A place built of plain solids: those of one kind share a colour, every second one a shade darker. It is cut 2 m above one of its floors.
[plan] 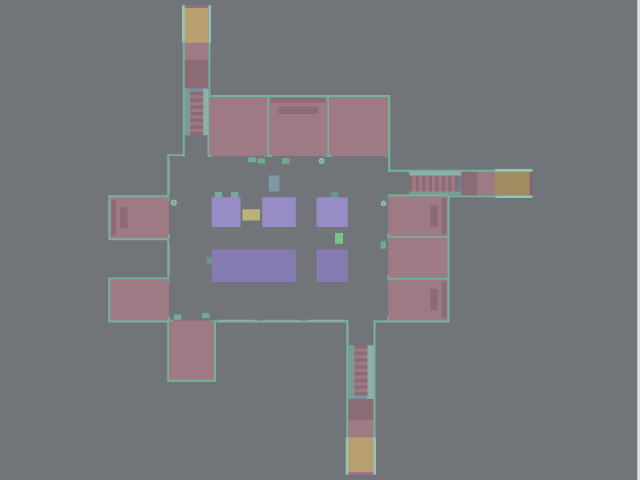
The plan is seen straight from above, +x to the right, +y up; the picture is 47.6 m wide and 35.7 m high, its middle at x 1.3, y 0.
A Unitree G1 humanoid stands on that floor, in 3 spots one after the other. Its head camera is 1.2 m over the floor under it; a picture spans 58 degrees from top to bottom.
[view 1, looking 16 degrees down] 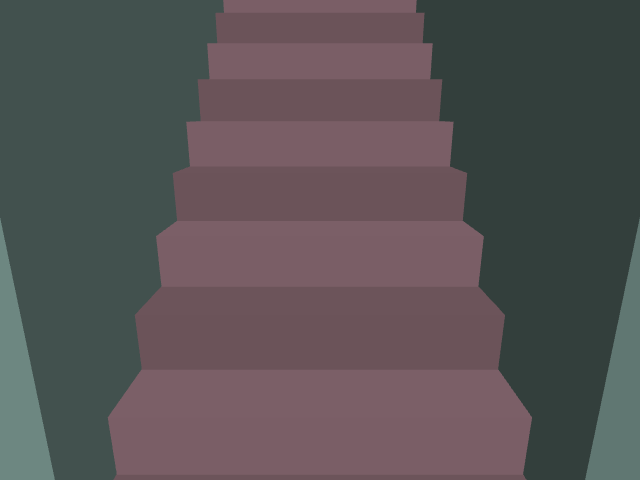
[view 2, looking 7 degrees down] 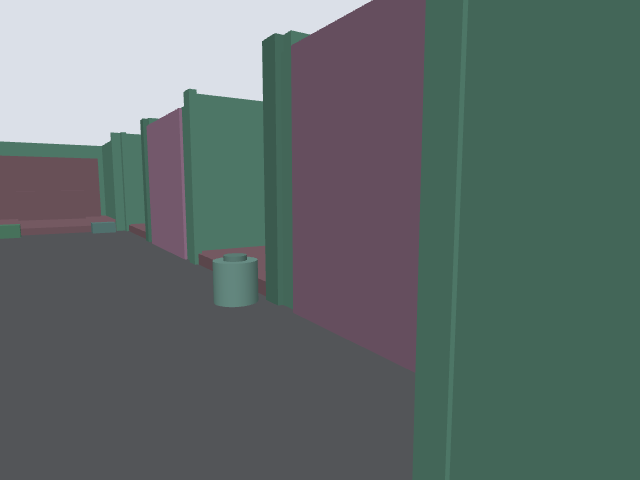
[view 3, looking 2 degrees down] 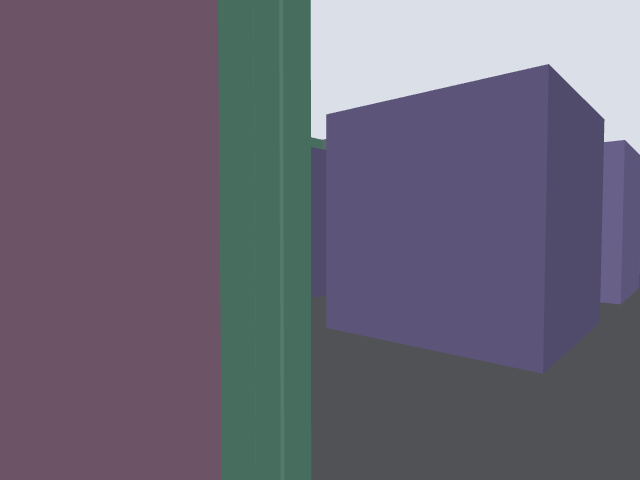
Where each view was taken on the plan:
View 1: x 7.16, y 4.20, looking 0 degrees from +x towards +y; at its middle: piece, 1.57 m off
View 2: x -7.88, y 7.01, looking -123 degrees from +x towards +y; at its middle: front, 3.67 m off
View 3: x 4.34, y -6.90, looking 132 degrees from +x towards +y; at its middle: cage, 7.25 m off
